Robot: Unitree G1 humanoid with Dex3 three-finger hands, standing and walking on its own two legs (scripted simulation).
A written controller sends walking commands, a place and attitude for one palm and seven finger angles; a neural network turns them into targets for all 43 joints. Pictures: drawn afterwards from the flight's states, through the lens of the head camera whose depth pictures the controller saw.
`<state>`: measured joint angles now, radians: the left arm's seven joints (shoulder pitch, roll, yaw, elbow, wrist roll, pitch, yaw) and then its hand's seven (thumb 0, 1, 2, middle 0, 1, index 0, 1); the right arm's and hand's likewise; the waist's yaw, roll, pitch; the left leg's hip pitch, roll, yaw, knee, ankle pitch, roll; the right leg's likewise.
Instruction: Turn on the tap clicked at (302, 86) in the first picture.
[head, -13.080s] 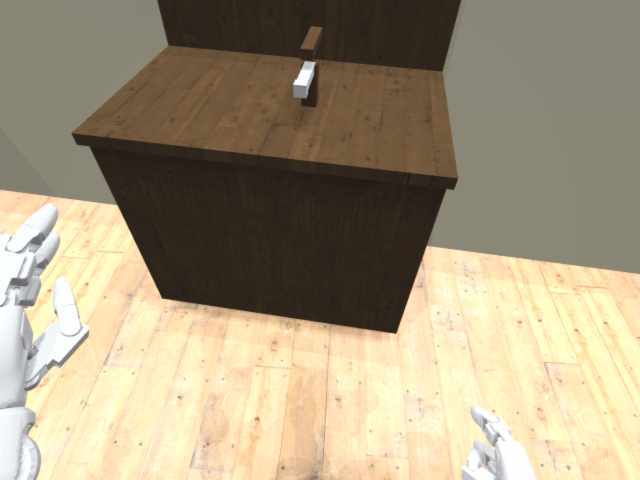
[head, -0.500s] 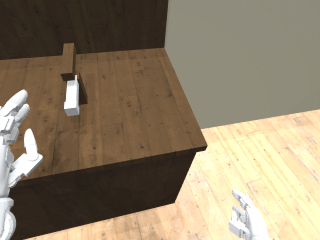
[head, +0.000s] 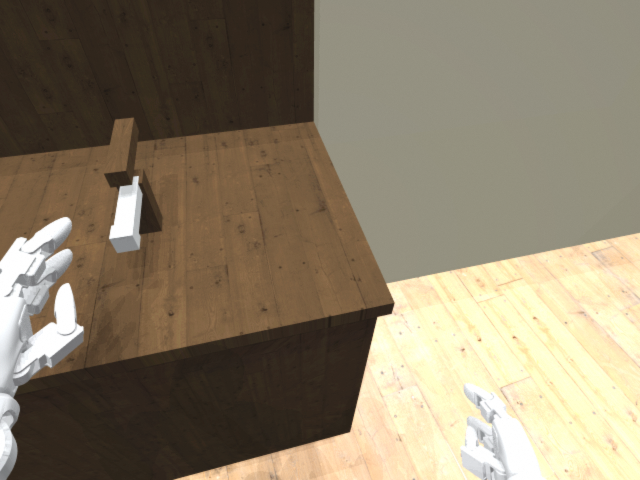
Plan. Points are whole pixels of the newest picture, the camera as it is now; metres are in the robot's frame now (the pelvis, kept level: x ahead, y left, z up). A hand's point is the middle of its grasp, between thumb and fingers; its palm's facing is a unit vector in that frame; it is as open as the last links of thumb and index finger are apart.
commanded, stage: turn the palm inward beside the body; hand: left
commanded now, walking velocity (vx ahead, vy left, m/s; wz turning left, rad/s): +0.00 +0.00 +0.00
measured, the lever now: (125, 237) +0.37 +0.30 +0.10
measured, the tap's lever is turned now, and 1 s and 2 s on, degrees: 0 0 0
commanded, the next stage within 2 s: reach beside the lever's end, fingers flat in 1.92 s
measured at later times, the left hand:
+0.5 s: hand (106, 323) +0.21 +0.22 +0.16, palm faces +0.41 -0.85 -0.33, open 7.4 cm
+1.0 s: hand (109, 351) +0.19 +0.21 +0.15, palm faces +0.45 -0.86 -0.22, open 7.4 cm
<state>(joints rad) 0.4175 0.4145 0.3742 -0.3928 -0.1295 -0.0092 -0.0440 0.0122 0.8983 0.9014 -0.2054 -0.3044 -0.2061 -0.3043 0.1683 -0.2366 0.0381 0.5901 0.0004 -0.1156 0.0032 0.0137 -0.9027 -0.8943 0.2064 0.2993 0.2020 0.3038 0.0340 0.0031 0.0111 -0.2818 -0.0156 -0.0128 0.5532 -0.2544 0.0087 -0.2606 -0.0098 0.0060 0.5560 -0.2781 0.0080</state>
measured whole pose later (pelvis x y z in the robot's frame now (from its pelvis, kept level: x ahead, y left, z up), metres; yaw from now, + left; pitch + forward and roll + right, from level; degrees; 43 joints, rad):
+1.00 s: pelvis +0.02 -0.03 -0.01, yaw +3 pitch +0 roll +0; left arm 0.48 0.29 0.29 -0.52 -0.22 0.05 0.09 0.01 0.89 0.90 -0.21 -0.31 -0.21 -0.31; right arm 0.21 -0.23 0.04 0.65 0.04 -0.27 -0.09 0.01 -0.90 -0.89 0.20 0.30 0.20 0.30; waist 0.09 0.06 -0.07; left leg -0.35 0.00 -0.08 0.68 -0.34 -0.04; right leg -0.31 0.01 -0.06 0.69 -0.38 -0.04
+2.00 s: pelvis +0.02 -0.04 -0.01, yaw +4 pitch -1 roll +0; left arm 0.51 0.23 0.24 -0.59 -0.25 0.18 0.15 0.01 0.90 0.90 -0.21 -0.30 -0.21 -0.30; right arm 0.20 -0.24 0.04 0.65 0.04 -0.24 -0.10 0.01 -0.90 -0.89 0.20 0.30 0.20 0.30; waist 0.09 0.06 -0.07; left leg -0.31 0.00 -0.09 0.65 -0.33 -0.04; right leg -0.27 0.01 -0.08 0.66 -0.38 -0.05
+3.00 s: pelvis +0.02 -0.03 +0.00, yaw +2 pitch +1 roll +0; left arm 0.16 0.29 0.38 -0.12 -0.24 0.09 0.10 0.01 0.90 0.90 -0.19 -0.25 -0.19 -0.25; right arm 0.18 -0.24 0.03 0.70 0.04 -0.20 -0.11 0.01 -0.90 -0.89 0.20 0.30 0.20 0.30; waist 0.06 0.05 -0.04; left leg -0.32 0.00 -0.07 0.60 -0.30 -0.03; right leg -0.28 0.01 -0.05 0.61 -0.34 -0.03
